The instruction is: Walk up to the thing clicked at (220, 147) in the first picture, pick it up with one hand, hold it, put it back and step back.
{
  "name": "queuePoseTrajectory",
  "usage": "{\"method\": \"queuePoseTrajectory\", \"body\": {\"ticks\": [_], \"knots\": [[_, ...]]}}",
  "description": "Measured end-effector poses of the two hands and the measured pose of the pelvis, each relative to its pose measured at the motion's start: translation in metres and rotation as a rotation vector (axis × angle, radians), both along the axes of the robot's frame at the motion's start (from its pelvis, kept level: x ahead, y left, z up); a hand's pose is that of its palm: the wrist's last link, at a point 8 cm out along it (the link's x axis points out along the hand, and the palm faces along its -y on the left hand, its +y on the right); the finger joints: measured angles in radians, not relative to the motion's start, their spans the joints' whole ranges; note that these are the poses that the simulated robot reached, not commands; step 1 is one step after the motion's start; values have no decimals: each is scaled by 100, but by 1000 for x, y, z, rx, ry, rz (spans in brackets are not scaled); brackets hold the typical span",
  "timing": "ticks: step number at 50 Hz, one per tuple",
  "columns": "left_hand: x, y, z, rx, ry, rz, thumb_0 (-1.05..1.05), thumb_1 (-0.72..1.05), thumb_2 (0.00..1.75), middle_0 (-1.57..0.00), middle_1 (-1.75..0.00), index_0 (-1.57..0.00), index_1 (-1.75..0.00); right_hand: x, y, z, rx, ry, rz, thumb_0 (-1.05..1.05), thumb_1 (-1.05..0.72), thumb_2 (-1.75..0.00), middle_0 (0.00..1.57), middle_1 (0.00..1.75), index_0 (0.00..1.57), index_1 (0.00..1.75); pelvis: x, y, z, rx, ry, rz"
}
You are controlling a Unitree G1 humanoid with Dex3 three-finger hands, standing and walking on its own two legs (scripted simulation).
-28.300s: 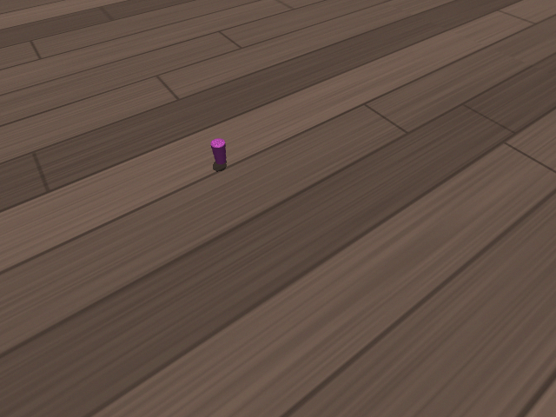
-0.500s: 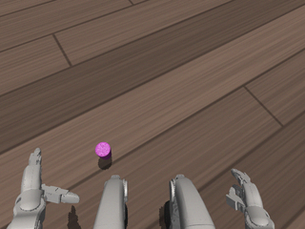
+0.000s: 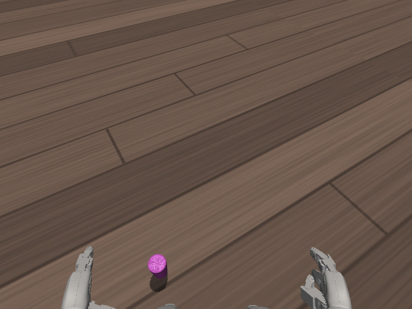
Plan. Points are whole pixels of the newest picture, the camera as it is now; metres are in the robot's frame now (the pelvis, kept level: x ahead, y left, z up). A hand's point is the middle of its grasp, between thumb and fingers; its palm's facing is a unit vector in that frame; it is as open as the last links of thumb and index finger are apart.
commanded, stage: home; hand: left
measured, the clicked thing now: (159, 267) +0.39 +0.20 -0.65
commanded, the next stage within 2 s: stand in 1.60 s
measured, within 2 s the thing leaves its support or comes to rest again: neither
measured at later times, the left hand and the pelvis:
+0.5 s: hand (116, 303) +0.16 +0.17 -0.05, palm faces +0.11 -0.95 -0.29, open 17.6 cm; pelvis -0.01 -0.01 +0.01, yaw +0 degrees
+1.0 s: hand (116, 305) +0.15 +0.17 -0.05, palm faces +0.11 -0.95 -0.28, open 17.6 cm; pelvis -0.01 -0.01 +0.01, yaw +0 degrees
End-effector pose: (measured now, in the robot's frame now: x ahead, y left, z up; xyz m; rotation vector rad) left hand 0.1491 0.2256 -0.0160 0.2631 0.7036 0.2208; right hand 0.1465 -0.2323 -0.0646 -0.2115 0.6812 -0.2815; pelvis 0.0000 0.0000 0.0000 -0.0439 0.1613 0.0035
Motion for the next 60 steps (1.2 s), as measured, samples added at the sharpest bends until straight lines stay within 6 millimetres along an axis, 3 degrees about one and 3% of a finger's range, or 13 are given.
{"method": "queuePoseTrajectory", "body": {"ticks": [10,20,31,60], "knots": [[-14,3,-9,-16,44,20,-1,-56,4,-5,-5,-6,-5,6,0,8,-26,-16,53,2,-90,-90,20,30,21,30,-5,-2,3,1,-22,7],[-9,-4,-3,-17,17,3,-1,-58,3,-5,-5,-5,-5,-6,-8,7,-24,-10,35,2,-90,-90,20,30,21,30,-7,-6,6,6,-36,2],[-17,-9,-5,-25,33,2,-1,-58,3,-5,-5,-5,-5,-17,-15,4,-19,10,30,2,-90,-90,20,30,21,30,-13,-11,7,11,-41,1],[-16,-6,-5,-31,24,1,-1,-57,4,-5,-5,-6,-5,-12,-9,6,-21,-8,39,2,-90,-90,20,30,21,30,-12,-7,8,10,-43,-1]]}}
